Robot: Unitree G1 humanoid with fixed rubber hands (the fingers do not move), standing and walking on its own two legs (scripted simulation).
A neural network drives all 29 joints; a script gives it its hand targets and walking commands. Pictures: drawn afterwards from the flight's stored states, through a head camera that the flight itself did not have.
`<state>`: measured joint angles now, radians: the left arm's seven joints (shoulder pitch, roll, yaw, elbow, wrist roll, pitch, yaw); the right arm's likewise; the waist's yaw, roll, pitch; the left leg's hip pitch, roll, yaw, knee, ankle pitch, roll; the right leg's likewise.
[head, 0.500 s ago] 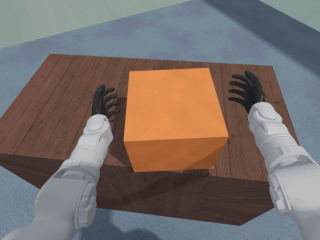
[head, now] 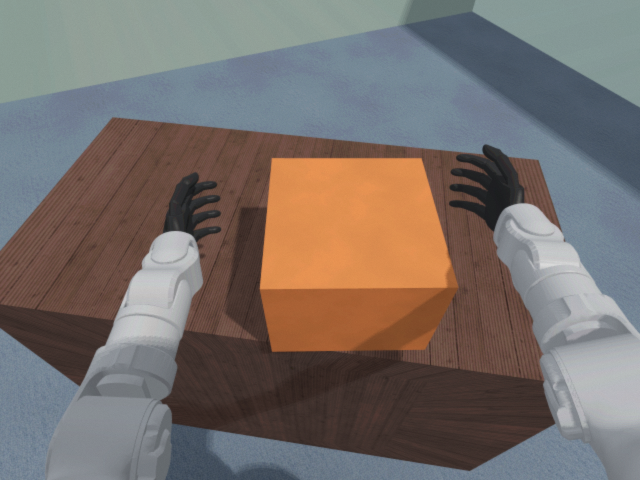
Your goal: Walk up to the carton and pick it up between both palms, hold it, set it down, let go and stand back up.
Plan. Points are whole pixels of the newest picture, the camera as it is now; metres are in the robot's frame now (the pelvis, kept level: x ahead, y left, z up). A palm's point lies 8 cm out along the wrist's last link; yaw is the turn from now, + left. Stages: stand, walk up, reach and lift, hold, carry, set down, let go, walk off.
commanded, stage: set down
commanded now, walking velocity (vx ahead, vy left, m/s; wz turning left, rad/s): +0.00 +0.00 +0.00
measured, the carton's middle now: (348, 253) +0.46 +0.03 -0.01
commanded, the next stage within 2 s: none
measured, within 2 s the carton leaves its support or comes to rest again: neither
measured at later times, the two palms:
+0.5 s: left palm (184, 288) +0.32 +0.22 +0.06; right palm (556, 300) +0.37 -0.23 +0.06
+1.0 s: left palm (151, 392) +0.21 +0.23 +0.01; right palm (563, 382) +0.29 -0.24 +0.01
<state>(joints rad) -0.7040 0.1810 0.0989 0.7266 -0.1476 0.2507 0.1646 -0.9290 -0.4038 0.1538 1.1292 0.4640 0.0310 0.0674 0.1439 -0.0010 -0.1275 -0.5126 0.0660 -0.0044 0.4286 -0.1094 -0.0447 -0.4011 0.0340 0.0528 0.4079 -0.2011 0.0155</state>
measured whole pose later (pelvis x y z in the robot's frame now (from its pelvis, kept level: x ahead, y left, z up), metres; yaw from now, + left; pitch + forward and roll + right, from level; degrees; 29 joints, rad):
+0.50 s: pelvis -0.01 -0.02 +0.00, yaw +2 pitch +5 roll -1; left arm -0.39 0.18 0.08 0.52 -0.18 0.13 0.15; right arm -0.50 -0.40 0.04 0.85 0.39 -0.02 0.12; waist 0.07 0.01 -0.07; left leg -0.40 0.07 -0.03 0.40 -0.10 -0.04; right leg -0.30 0.04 0.02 0.43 -0.23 -0.01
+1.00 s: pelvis +0.02 -0.02 +0.01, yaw +2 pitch +1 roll +0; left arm 0.18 0.18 0.08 0.25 -0.17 -0.13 0.08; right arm -0.02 -0.37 0.10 0.59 0.38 -0.29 0.11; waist 0.07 -0.02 -0.01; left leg -0.26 0.06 -0.03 0.35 -0.12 -0.06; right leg -0.16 0.03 0.02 0.37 -0.24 -0.02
